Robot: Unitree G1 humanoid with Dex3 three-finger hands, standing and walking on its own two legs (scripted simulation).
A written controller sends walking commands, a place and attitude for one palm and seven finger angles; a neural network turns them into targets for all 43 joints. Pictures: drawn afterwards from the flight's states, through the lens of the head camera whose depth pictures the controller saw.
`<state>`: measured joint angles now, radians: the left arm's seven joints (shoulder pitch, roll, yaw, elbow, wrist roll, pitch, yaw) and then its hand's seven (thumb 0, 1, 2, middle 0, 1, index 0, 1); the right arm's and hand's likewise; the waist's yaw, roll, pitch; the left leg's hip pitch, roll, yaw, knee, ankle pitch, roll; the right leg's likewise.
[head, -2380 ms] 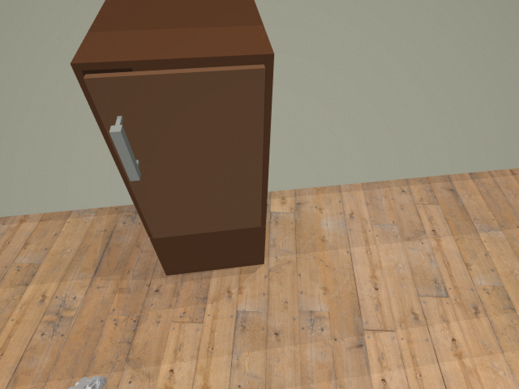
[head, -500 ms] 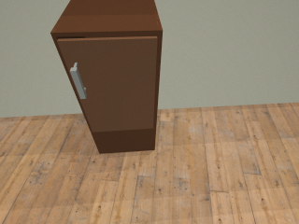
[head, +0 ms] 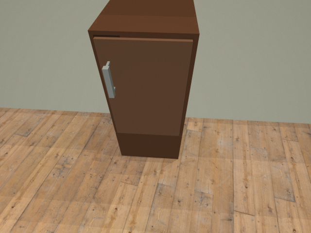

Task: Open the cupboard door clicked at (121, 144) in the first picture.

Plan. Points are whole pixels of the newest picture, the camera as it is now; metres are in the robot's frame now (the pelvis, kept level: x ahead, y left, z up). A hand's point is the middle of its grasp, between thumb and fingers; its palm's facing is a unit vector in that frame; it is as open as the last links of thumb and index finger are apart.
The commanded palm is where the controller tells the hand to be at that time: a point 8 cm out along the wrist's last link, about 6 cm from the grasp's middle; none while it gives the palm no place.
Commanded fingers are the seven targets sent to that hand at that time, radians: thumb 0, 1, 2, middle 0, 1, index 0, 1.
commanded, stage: take the last steps up to it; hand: left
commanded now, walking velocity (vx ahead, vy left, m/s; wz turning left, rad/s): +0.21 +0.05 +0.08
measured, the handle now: (110, 79) +0.70 +0.25 -0.03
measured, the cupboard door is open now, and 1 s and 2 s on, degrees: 0 0 0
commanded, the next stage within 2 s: come to a stop and stand still in 0.28 s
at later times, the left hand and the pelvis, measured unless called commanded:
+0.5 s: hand out of the picture +0.06 +0.25 -0.18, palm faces +0.09 -0.98 -0.17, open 7.4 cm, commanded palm none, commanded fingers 0.00 0.90 0.90 -0.20 -0.30 -0.20 -0.30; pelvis +0.12 +0.08 +0.00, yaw +1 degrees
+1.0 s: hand (89, 213) +0.20 +0.23 -0.16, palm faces +0.06 -0.97 -0.25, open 7.3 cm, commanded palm none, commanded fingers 0.00 0.90 0.90 -0.20 -0.30 -0.20 -0.30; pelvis +0.13 +0.04 +0.00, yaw +2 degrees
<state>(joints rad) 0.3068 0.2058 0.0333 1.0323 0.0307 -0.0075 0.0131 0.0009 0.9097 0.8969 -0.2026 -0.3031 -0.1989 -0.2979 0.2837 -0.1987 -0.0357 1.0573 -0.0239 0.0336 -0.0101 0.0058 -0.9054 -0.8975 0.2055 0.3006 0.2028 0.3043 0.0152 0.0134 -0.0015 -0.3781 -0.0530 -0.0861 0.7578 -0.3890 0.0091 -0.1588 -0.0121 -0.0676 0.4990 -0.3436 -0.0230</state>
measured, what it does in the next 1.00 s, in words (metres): walks ahead: left foot, then right foot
